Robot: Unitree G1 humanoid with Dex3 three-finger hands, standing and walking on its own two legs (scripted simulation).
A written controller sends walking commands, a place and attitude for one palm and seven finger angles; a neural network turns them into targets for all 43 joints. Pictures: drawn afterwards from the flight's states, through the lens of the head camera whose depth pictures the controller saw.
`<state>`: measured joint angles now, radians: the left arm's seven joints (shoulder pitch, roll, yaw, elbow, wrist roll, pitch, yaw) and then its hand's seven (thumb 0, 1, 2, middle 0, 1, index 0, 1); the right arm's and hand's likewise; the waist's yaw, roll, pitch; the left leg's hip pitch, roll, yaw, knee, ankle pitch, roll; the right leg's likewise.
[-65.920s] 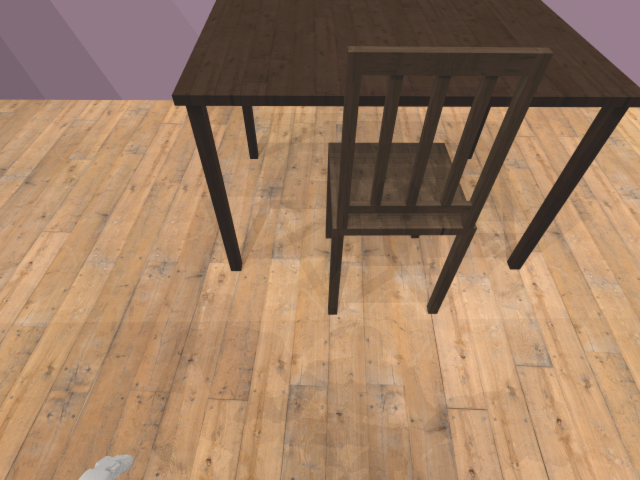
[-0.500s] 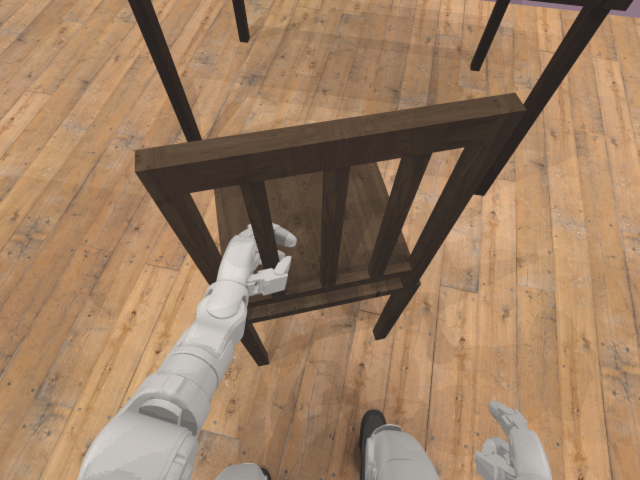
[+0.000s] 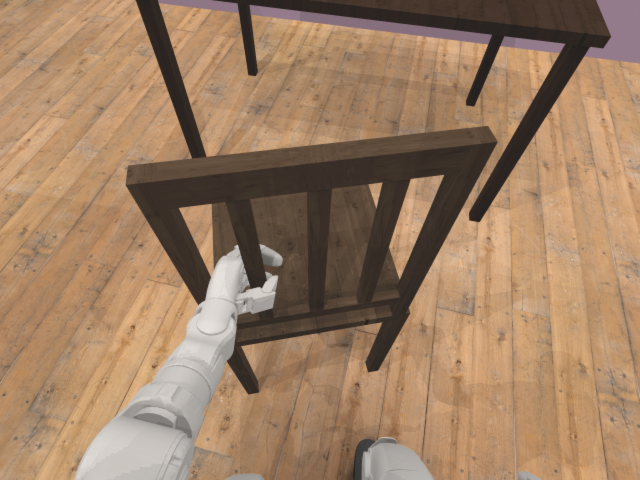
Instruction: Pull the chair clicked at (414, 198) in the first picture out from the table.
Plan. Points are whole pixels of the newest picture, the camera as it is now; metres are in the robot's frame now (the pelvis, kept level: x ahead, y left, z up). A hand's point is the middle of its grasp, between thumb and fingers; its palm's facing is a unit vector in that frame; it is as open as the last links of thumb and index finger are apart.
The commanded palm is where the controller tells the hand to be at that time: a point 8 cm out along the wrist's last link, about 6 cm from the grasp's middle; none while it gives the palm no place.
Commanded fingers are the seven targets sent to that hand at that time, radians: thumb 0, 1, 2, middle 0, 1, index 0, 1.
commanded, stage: stop walking, hand still on the chair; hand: left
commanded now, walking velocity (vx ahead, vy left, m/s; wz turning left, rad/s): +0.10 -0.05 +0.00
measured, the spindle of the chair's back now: (317, 259) +0.41 +0.01 -0.04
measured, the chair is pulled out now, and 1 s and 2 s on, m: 0.53 0.55 0.55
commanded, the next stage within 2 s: open the thumb and straighten the fingers in 0.88 s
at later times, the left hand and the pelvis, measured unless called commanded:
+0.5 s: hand (267, 299) +0.35 +0.08 -0.05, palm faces -0.06 -0.99 -0.14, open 5.5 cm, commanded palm +0.33 +0.13 -0.03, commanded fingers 0.00 0.90 0.90 -0.50 -1.45 -0.50 -1.45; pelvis +0.03 -0.02 +0.01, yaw +0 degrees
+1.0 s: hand (263, 302) +0.34 +0.08 -0.05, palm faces -0.12 -0.98 -0.14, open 5.5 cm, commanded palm +0.33 +0.14 -0.03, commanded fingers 0.00 0.66 0.78 -0.50 -1.45 -0.50 -1.45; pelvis +0.04 +0.01 +0.01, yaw -1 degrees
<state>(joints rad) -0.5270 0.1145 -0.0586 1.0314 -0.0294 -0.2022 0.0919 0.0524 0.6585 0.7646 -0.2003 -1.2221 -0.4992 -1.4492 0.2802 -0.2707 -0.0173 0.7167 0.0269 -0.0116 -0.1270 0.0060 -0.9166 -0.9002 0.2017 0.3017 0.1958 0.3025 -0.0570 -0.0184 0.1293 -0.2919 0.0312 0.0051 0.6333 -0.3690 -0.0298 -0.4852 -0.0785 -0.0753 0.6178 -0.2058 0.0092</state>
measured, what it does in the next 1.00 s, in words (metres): stands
